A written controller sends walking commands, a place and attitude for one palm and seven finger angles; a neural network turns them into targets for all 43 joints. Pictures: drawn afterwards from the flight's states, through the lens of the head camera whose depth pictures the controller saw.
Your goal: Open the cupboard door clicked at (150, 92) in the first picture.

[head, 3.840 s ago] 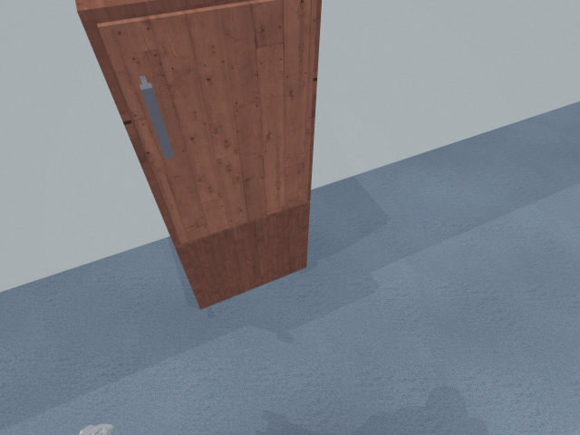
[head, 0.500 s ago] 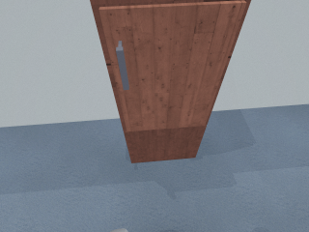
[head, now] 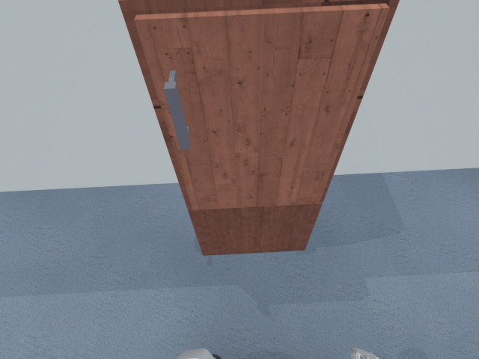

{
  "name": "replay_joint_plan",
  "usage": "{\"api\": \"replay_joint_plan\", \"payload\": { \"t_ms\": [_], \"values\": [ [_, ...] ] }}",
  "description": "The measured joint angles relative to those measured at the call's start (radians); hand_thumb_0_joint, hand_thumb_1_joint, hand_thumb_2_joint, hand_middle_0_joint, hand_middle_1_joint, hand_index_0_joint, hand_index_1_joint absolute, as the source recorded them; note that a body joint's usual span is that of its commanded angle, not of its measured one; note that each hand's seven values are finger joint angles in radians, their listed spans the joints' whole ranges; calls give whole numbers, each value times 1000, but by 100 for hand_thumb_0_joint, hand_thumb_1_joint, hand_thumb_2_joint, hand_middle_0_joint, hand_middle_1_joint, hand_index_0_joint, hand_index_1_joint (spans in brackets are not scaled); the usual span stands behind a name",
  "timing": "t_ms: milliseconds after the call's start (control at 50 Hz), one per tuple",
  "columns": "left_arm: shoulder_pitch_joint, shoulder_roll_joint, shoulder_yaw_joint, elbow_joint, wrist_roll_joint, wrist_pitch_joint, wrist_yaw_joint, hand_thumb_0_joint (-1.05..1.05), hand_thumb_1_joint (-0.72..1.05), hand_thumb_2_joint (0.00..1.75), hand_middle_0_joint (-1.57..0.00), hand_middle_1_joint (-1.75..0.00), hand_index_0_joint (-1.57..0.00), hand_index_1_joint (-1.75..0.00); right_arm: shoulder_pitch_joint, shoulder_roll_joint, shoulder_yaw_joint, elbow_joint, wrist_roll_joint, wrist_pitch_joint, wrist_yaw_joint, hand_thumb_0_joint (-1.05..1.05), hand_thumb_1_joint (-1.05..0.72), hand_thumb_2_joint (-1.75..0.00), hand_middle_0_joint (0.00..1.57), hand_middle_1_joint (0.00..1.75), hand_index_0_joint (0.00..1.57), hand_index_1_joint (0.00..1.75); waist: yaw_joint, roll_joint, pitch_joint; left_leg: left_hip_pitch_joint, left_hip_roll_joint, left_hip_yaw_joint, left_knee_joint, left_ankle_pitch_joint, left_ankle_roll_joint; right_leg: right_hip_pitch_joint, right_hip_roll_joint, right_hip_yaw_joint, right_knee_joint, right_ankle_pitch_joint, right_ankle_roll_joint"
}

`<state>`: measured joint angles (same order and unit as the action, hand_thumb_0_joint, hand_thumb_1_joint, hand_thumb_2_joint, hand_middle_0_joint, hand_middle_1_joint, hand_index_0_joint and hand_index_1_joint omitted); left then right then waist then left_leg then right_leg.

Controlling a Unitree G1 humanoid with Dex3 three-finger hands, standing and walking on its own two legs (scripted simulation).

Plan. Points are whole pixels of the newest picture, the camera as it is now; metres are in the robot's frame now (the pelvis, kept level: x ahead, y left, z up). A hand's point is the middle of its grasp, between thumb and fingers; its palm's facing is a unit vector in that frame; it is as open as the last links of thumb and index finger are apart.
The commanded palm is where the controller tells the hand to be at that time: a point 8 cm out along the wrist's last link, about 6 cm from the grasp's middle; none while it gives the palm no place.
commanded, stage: come to a stop and stand still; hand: left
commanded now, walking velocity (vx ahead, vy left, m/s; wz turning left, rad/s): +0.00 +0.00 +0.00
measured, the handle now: (179, 112) +0.53 +0.17 +0.09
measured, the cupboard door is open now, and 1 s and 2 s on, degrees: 0 0 0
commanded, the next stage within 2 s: look again from close up in 0.62 s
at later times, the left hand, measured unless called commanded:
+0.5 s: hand out of the picture -0.01 +0.15 -0.17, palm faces +0.07 -0.98 -0.19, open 7.3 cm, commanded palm none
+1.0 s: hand out of the picture -0.03 +0.16 -0.17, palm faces +0.05 -0.98 -0.21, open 7.4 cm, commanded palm none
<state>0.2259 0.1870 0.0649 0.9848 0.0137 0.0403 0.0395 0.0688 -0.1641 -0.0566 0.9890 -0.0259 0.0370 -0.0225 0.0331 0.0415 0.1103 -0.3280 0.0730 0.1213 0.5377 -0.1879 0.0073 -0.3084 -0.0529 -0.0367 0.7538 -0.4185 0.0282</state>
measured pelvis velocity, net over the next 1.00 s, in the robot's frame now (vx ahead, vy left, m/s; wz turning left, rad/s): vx -0.03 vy -0.01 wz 0.02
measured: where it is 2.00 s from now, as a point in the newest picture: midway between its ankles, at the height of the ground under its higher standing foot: outside the picture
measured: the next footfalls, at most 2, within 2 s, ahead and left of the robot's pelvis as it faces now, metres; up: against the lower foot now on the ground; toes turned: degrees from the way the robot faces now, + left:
right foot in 0.04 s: +0.03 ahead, -0.14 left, +0.00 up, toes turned -3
left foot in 0.28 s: +0.00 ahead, +0.10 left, +0.00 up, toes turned +3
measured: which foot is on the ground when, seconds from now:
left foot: down 0.00-0.04, up 0.06-0.26, down 0.28-1.00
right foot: up 0.00-0.02, down 0.04-1.00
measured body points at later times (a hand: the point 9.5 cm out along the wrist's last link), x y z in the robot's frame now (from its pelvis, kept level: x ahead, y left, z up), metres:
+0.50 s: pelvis -0.03 -0.03 +0.01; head -0.03 -0.03 +0.46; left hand -0.01 +0.20 -0.15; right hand -0.02 -0.25 -0.15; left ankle -0.04 +0.10 -0.73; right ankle -0.01 -0.14 -0.73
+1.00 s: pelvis -0.03 -0.01 +0.00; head -0.04 -0.02 +0.45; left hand -0.03 +0.21 -0.15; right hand -0.03 -0.22 -0.16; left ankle -0.04 +0.10 -0.73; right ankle -0.01 -0.14 -0.73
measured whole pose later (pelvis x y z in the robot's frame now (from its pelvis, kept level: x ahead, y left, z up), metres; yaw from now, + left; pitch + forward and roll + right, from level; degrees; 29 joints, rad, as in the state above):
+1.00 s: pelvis -0.03 -0.01 +0.00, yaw +1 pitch -2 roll +0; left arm 0.31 0.14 -0.01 1.10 0.01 -0.02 0.04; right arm 0.34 -0.15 0.01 1.07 -0.02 -0.02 -0.02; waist 0.00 0.03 0.00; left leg -0.19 0.00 0.05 0.50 -0.29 0.02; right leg -0.24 -0.06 -0.06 0.52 -0.24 0.02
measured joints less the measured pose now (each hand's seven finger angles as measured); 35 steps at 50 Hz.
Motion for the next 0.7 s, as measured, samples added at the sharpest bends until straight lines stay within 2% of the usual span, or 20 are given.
{"api": "replay_joint_plan", "payload": {
  "t_ms": [20, 40, 100, 160, 220, 280, 300, 360, 460, 700],
  "values": [
    [13, 9, -1, -7, 3, -7, -1, 0, 91, 90, -20, -30, -20, -30, 10, -5, -4, 2, 3, 4, 3, 0, -91, -90, 21, 30, 21, 30, 1, -7, -11, -15, -1, 1, 26, -10, -9, 30, -10, 0, -91, 71, 0],
    [26, 19, -2, -8, 8, -14, 0, 0, 91, 90, -20, -30, -20, -30, 19, -8, -8, 2, 6, 8, 7, 0, -91, -90, 21, 30, 21, 30, 3, -21, -23, -36, -8, 4, 64, -39, -18, 41, -21, 9, -137, 84, -10],
    [34, -2, -14, 12, 17, -8, -3, 0, 91, 90, -19, -30, -20, -30, 42, -46, -24, 9, 8, 33, 9, 0, -91, -90, 21, 30, 20, 30, -9, 12, -33, -84, -30, -71, 237, -232, -18, 33, -6, -11, -102, 64, -24],
    [44, -20, -23, 25, 19, -5, -7, 0, 91, 90, -19, -30, -20, -30, 68, -62, -26, 24, 9, 30, 8, 0, -91, -90, 20, 30, 20, 30, -17, 9, -46, -87, -50, -93, 360, -260, -15, 44, 1, -12, -145, 96, -31],
    [39, -29, -30, 32, 18, -9, -10, 0, 91, 90, -20, -30, -20, -30, 102, -61, -17, 37, 13, 14, 4, 0, -91, -90, 20, 30, 20, 30, -25, -12, -55, -21, -54, -84, 278, -254, -22, 46, 7, -17, -183, 124, -38],
    [27, -35, -36, 41, 5, -16, -12, 0, 90, 90, -20, -30, -20, -30, 140, -55, -1, 58, 14, -7, -2, 0, -91, -90, 20, 30, 20, 30, -31, -18, -69, 96, -44, -88, 33, -122, -21, 31, 23, -34, -181, 130, -36],
    [15, -33, -35, 49, 2, -16, -10, 0, 91, 90, -20, -30, -20, -30, 148, -47, 4, 72, 12, -14, -6, 0, -91, -90, 20, 30, 20, 30, -34, -25, -69, 111, -43, -94, -4, -130, -19, 28, 24, -41, -177, 129, -34],
    [-9, -16, -33, 72, -5, -14, -9, 1, 92, 90, -20, -30, -21, -30, 166, -12, 27, 113, 9, -22, -8, 0, -91, -90, 20, 30, 20, 30, -20, -62, -66, 131, -50, -89, -37, -104, -19, 58, 20, -37, -232, 172, -32],
    [-8, -11, -44, 104, -7, -20, -14, 0, 92, 90, -20, -30, -20, -30, 190, 24, 46, 143, 9, -27, -5, 1, -91, -90, 20, 30, 20, 30, -18, -62, -86, 161, -47, -88, -104, -57, -22, 94, 27, -38, -311, 212, -35],
    [64, -41, -50, 155, -6, -28, -13, 0, 91, 90, -20, -30, -20, -30, 233, 42, 49, 159, 8, -39, -6, 1, -91, -90, 20, 30, 20, 30, -27, -46, -95, 165, -45, -73, -135, -36, -20, 91, 30, -24, -340, 237, -35]
  ]
}}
